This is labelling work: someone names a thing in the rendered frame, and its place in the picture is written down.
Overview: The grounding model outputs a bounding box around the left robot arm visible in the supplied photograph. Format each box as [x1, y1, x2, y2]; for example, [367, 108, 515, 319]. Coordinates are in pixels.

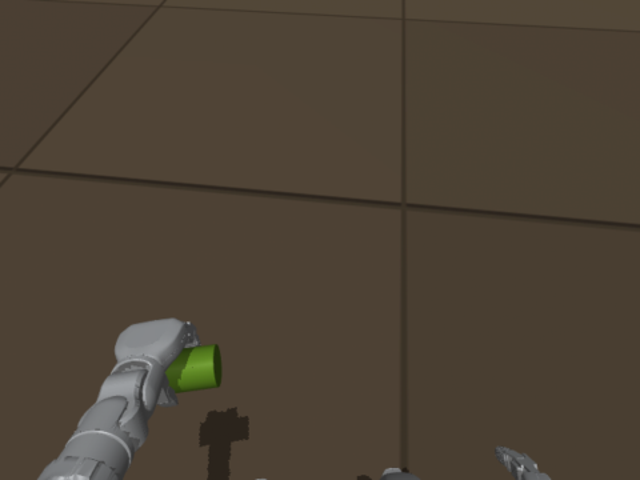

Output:
[37, 355, 165, 480]

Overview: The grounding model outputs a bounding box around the right robot hand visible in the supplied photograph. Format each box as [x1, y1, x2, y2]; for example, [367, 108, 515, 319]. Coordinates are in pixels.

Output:
[495, 446, 551, 480]

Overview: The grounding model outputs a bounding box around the can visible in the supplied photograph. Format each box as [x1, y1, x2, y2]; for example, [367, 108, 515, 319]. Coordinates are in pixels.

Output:
[165, 344, 222, 393]

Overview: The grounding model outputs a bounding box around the left robot hand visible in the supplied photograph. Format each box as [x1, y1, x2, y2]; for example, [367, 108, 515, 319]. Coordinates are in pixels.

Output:
[115, 318, 201, 407]

